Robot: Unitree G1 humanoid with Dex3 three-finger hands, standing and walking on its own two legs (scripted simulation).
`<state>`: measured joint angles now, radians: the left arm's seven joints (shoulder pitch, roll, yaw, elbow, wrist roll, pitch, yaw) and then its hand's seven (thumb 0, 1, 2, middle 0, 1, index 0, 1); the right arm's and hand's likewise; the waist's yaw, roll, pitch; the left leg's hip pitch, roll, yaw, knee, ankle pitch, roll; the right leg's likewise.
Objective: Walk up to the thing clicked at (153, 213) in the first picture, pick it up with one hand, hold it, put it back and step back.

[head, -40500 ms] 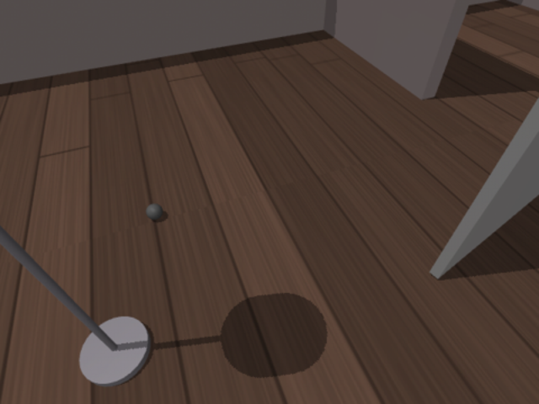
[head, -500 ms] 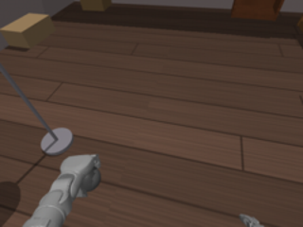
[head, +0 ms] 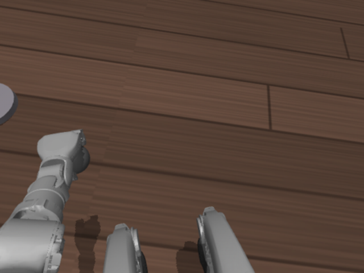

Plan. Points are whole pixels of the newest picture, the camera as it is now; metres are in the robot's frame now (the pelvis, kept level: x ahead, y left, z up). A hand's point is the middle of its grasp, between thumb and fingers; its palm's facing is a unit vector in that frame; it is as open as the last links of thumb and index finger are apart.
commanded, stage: crouch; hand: left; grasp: from above
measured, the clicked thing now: (73, 158) +0.45 +0.22 -0.14
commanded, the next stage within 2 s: lower in 1.26 s
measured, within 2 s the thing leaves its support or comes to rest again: neither
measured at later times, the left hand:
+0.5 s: hand (87, 166) +0.48 +0.23 -0.30, palm faces -0.43 -0.01 -0.90, open 10.4 cm
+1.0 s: hand (94, 166) +0.51 +0.23 -0.37, palm faces -0.45 -0.02 -0.89, open 10.5 cm
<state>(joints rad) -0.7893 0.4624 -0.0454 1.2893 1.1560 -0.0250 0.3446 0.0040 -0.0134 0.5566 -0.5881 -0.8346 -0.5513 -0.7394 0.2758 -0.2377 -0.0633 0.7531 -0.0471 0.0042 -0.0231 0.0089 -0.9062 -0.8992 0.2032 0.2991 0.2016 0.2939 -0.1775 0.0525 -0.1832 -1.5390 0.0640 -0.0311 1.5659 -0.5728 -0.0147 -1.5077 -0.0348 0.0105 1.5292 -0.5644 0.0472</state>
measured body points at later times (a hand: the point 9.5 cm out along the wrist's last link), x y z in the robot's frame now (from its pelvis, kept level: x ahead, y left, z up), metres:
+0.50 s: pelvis -0.01 +0.00 -0.15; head +0.23 +0.03 +0.23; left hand +0.50 +0.23 -0.25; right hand +0.03 -0.28 -0.26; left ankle +0.06 +0.13 -0.55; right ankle +0.07 -0.15 -0.55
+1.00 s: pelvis -0.03 +0.00 -0.22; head +0.24 +0.04 +0.14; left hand +0.53 +0.23 -0.32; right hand -0.04 -0.27 -0.32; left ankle +0.06 +0.13 -0.55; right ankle +0.06 -0.15 -0.55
